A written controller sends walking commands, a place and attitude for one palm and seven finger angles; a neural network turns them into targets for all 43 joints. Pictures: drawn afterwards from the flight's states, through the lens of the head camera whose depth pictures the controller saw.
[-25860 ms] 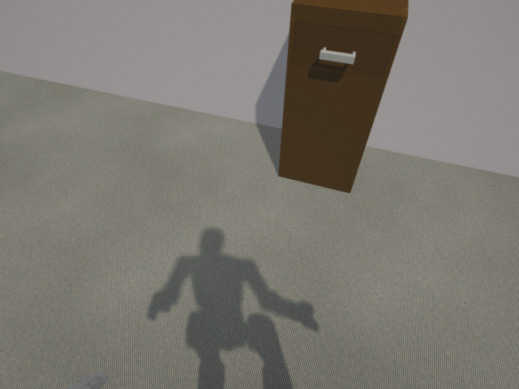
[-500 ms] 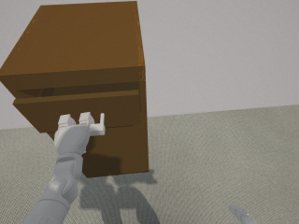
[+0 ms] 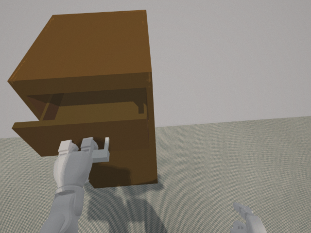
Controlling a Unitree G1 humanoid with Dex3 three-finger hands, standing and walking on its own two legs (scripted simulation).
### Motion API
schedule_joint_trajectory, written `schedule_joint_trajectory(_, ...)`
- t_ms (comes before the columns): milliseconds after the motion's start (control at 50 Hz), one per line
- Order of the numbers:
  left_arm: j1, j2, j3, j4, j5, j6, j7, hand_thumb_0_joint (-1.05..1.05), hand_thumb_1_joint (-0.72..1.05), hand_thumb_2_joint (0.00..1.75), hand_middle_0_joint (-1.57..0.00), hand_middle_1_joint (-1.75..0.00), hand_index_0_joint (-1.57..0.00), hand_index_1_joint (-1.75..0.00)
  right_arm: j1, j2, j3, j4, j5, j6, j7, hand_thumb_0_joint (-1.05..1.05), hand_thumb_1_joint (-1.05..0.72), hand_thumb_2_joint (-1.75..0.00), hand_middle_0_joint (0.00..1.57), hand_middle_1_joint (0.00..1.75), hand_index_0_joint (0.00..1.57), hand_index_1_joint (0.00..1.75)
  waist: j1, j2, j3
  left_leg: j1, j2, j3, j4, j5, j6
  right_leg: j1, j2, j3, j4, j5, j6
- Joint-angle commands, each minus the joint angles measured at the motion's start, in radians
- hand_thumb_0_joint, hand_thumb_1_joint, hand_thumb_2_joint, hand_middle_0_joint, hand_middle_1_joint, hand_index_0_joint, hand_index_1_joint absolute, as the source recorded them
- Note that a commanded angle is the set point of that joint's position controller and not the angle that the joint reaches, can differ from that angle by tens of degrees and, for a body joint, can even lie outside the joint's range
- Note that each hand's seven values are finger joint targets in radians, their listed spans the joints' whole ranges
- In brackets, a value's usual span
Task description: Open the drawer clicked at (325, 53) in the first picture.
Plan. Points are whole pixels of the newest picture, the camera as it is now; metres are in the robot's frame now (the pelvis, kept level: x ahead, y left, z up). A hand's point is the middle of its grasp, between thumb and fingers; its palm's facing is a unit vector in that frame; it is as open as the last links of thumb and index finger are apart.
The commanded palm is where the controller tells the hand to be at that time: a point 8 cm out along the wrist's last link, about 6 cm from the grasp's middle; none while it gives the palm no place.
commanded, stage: pull the drawer open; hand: left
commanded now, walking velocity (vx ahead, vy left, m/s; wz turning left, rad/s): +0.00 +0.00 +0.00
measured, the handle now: (86, 149) +0.34 +0.22 +0.00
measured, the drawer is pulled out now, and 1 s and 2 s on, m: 0.12 0.23 0.30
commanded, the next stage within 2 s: open the thumb to release the handle in 1.88 s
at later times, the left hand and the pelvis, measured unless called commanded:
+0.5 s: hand (79, 196) +0.21 +0.21 -0.01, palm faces +0.02 -0.09 -1.00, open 7.4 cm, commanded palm +0.17 +0.21 +0.04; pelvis -0.01 -0.01 +0.00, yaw +0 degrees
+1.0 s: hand (75, 218) +0.17 +0.20 -0.01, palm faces +0.01 -0.11 -0.99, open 7.4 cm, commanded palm +0.12 +0.20 +0.04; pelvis -0.01 -0.01 -0.01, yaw +0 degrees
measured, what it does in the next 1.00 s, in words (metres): stands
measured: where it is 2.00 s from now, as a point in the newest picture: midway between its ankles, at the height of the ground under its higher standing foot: outside the picture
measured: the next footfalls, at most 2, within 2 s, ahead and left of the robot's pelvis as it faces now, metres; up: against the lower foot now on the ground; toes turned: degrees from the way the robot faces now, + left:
none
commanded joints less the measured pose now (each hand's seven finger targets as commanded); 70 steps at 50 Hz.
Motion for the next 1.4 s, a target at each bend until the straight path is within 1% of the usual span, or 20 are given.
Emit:
schedule_joint_trajectory(0,0.010,0.095,0.050,-0.161,0.008,0.002,0.041,0.00,0.90,0.90,-0.40,-1.35,-0.40,-1.35,-0.097,-0.109,-0.037,-0.142,-0.003,-0.050,-0.007,0.00,-0.90,-0.90,0.20,0.30,0.20,0.30,0.040,-0.061,-0.193,0.155,-0.005,-0.006,-0.048,0.547,-0.004,0.126,0.002,-0.051,-0.047,0.516,-0.025)
schedule_joint_trajectory(120,0.044,0.111,0.063,-0.188,0.011,-0.009,0.046,0.00,0.90,0.90,-0.40,-1.35,-0.40,-1.35,-0.125,-0.110,-0.035,-0.144,-0.004,-0.054,-0.011,0.00,-0.90,-0.90,0.20,0.30,0.20,0.30,0.052,-0.060,-0.188,0.142,-0.013,-0.003,-0.057,0.497,-0.006,0.142,0.001,-0.033,-0.053,0.498,-0.030)
schedule_joint_trajectory(180,0.110,0.068,0.020,-0.217,0.010,-0.014,0.046,0.00,0.90,0.90,-0.40,-1.35,-0.40,-1.35,-0.137,-0.098,-0.033,-0.153,-0.004,-0.060,-0.005,0.00,-0.90,-0.90,0.20,0.30,0.20,0.30,0.055,-0.057,-0.179,0.150,-0.012,-0.004,-0.051,0.500,-0.004,0.131,-0.001,-0.038,-0.047,0.491,-0.028)
schedule_joint_trajectory(220,0.136,0.078,0.029,-0.247,0.005,-0.017,0.043,0.00,0.90,0.90,-0.40,-1.35,-0.40,-1.35,-0.146,-0.102,-0.033,-0.158,-0.005,-0.060,-0.002,0.00,-0.90,-0.90,0.20,0.30,0.20,0.30,0.061,-0.043,-0.182,0.153,-0.012,-0.003,-0.052,0.512,-0.004,0.140,-0.002,-0.033,-0.050,0.504,-0.029)
schedule_joint_trajectory(300,0.162,0.086,0.038,-0.244,0.005,-0.021,0.044,0.00,0.90,0.90,-0.40,-1.35,-0.40,-1.35,-0.157,-0.098,-0.026,-0.160,-0.006,-0.062,-0.003,0.00,-0.90,-0.90,0.20,0.30,0.20,0.30,0.053,-0.095,-0.130,0.113,-0.020,-0.002,-0.055,0.422,-0.002,0.131,-0.005,-0.027,-0.055,0.474,-0.024)
schedule_joint_trajectory(320,0.146,0.109,0.061,-0.266,0.008,-0.028,0.046,0.00,0.90,0.90,-0.40,-1.35,-0.40,-1.35,-0.163,-0.103,-0.027,-0.159,-0.009,-0.062,-0.006,0.00,-0.90,-0.90,0.20,0.30,0.20,0.30,0.057,-0.082,-0.145,0.121,-0.018,-0.005,-0.058,0.433,-0.003,0.135,-0.002,-0.018,-0.056,0.478,-0.029)
schedule_joint_trajectory(380,0.185,0.083,0.037,-0.276,0.013,-0.032,0.053,0.00,0.90,0.90,-0.40,-1.35,-0.40,-1.35,-0.165,-0.094,-0.024,-0.163,-0.011,-0.067,-0.005,0.00,-0.90,-0.90,0.20,0.30,0.20,0.30,0.058,-0.079,-0.137,0.120,-0.022,-0.001,-0.050,0.416,-0.002,0.125,-0.005,-0.023,-0.049,0.468,-0.026)
schedule_joint_trajectory(480,0.191,0.094,0.045,-0.280,0.017,-0.035,0.059,0.00,0.90,0.90,-0.40,-1.35,-0.40,-1.35,-0.175,-0.093,-0.022,-0.162,-0.012,-0.069,-0.010,0.00,-0.90,-0.90,0.20,0.30,0.20,0.30,0.056,-0.077,-0.113,0.111,-0.025,-0.002,-0.049,0.368,-0.001,0.105,-0.003,-0.022,-0.055,0.417,-0.027)
schedule_joint_trajectory(680,0.369,0.082,0.039,-0.351,0.000,-0.050,0.054,0.00,0.90,0.90,-0.40,-1.35,-0.40,-1.35,-0.189,-0.086,-0.016,-0.177,-0.011,-0.077,0.004,0.00,-0.90,-0.90,0.20,0.30,0.20,0.30,0.077,-0.088,-0.132,0.104,-0.026,-0.002,-0.029,0.412,-0.002,0.132,-0.009,-0.004,-0.031,0.508,-0.022)
schedule_joint_trajectory(720,0.421,0.111,0.072,-0.377,-0.008,-0.057,0.053,0.00,0.90,0.90,-0.40,-1.35,-0.40,-1.35,-0.193,-0.088,-0.013,-0.184,-0.010,-0.076,0.009,0.00,-0.90,-0.90,0.20,0.30,0.20,0.30,0.086,-0.084,-0.144,0.101,-0.026,-0.004,-0.027,0.436,-0.005,0.147,-0.008,0.004,-0.023,0.532,-0.025)
schedule_joint_trajectory(780,0.462,0.063,0.021,-0.416,-0.006,-0.063,0.051,0.00,0.90,0.90,-0.40,-1.35,-0.40,-1.35,-0.186,-0.083,-0.017,-0.192,-0.012,-0.077,0.024,0.00,-0.90,-0.90,0.20,0.30,0.20,0.30,0.078,-0.068,-0.126,0.114,-0.015,-0.007,-0.015,0.466,-0.001,0.111,-0.006,-0.013,-0.012,0.505,-0.024)
schedule_joint_trajectory(860,0.547,0.095,0.062,-0.445,-0.008,-0.083,0.062,0.00,0.90,0.90,-0.40,-1.35,-0.40,-1.35,-0.188,-0.082,-0.014,-0.199,-0.014,-0.080,0.031,0.00,-0.90,-0.90,0.20,0.30,0.20,0.30,0.088,-0.079,-0.132,0.098,-0.016,-0.010,0.000,0.468,-0.002,0.112,-0.006,0.000,0.005,0.534,-0.024)
schedule_joint_trajectory(900,0.573,0.068,0.035,-0.464,-0.004,-0.091,0.068,0.00,0.90,0.90,-0.40,-1.35,-0.40,-1.35,-0.185,-0.082,-0.014,-0.203,-0.018,-0.080,0.041,0.00,-0.90,-0.90,0.20,0.30,0.20,0.30,0.083,-0.078,-0.126,0.096,-0.013,-0.014,0.010,0.482,-0.001,0.088,-0.004,-0.008,0.016,0.518,-0.025)
schedule_joint_trajectory(1040,0.572,0.087,0.051,-0.499,0.014,-0.099,0.102,0.00,0.90,0.90,-0.40,-1.35,-0.40,-1.35,-0.187,-0.085,-0.016,-0.212,-0.027,-0.077,0.046,0.00,-0.90,-0.90,0.20,0.30,0.20,0.30,0.078,-0.075,-0.115,0.079,-0.013,-0.023,0.029,0.414,-0.002,0.023,0.004,-0.002,0.029,0.420,-0.031)
schedule_joint_trajectory(1120,0.638,0.104,0.075,-0.519,0.008,-0.107,0.114,0.00,0.90,0.90,-0.40,-1.35,-0.40,-1.35,-0.188,-0.083,-0.014,-0.217,-0.023,-0.076,0.046,0.00,-0.90,-0.90,0.20,0.30,0.20,0.30,0.091,-0.073,-0.139,0.073,-0.013,-0.025,0.035,0.427,-0.004,0.039,0.005,0.000,0.039,0.431,-0.035)
schedule_joint_trajectory(1180,0.681,0.077,0.044,-0.526,0.004,-0.104,0.115,0.00,0.90,0.90,-0.40,-1.35,-0.40,-1.35,-0.195,-0.078,-0.010,-0.223,-0.024,-0.079,0.051,0.00,-0.90,-0.90,0.20,0.30,0.20,0.30,0.092,-0.089,-0.119,0.060,-0.016,-0.020,0.043,0.398,-0.001,0.026,0.002,0.001,0.039,0.419,-0.030)
schedule_joint_trajectory(1280,0.713,0.104,0.071,-0.538,0.002,-0.105,0.117,0.00,0.90,0.90,-0.40,-1.35,-0.40,-1.35,-0.203,-0.076,-0.004,-0.228,-0.024,-0.076,0.051,0.00,-0.90,-0.90,0.20,0.30,0.20,0.30,0.097,-0.096,-0.098,0.039,-0.019,-0.018,0.040,0.345,-0.001,0.017,0.004,0.012,0.033,0.376,-0.033)
schedule_joint_trajectory(1300,0.729,0.090,0.054,-0.561,0.001,-0.108,0.115,0.00,0.90,0.90,-0.40,-1.35,-0.40,-1.35,-0.202,-0.075,-0.005,-0.235,-0.024,-0.076,0.053,0.00,-0.90,-0.90,0.20,0.30,0.20,0.30,0.096,-0.066,-0.086,0.041,-0.017,-0.019,0.038,0.344,0.000,0.015,0.002,0.007,0.033,0.368,-0.035)
schedule_joint_trajectory(1320,0.750,0.109,0.075,-0.572,-0.003,-0.110,0.117,0.00,0.90,0.90,-0.40,-1.35,-0.40,-1.35,-0.200,-0.078,-0.004,-0.240,-0.022,-0.074,0.054,0.00,-0.90,-0.90,0.20,0.30,0.20,0.30,0.102,-0.058,-0.099,0.048,-0.013,-0.023,0.035,0.368,-0.001,0.021,0.005,0.006,0.036,0.367,-0.039)
schedule_joint_trajectory(1380,0.786,0.080,0.033,-0.595,-0.004,-0.116,0.115,0.00,0.90,0.90,-0.40,-1.35,-0.40,-1.35,-0.198,-0.075,-0.002,-0.246,-0.026,-0.077,0.068,0.00,-0.90,-0.90,0.20,0.30,0.20,0.30,0.098,-0.057,-0.100,0.060,-0.012,-0.025,0.054,0.388,0.000,-0.010,0.004,0.011,0.046,0.367,-0.037)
